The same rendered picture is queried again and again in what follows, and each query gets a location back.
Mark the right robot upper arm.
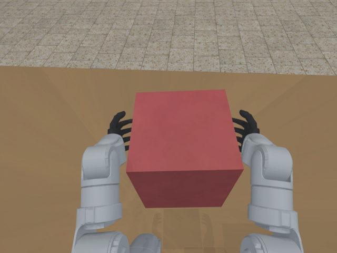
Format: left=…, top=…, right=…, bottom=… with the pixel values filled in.
left=240, top=233, right=301, bottom=253

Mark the right robot hand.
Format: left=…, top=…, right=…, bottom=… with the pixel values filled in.
left=232, top=110, right=260, bottom=152

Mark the right robot forearm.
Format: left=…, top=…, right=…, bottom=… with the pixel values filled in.
left=241, top=133, right=304, bottom=253

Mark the left robot upper arm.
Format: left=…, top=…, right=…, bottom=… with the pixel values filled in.
left=73, top=231, right=130, bottom=253

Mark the left robot forearm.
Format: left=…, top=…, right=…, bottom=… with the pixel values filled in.
left=71, top=133, right=127, bottom=253

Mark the left robot hand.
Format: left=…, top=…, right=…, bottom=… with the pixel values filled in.
left=108, top=111, right=133, bottom=151

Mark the robot left thigh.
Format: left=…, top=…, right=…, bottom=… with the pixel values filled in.
left=129, top=233, right=161, bottom=253

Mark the carton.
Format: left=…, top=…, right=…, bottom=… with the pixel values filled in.
left=126, top=89, right=244, bottom=208

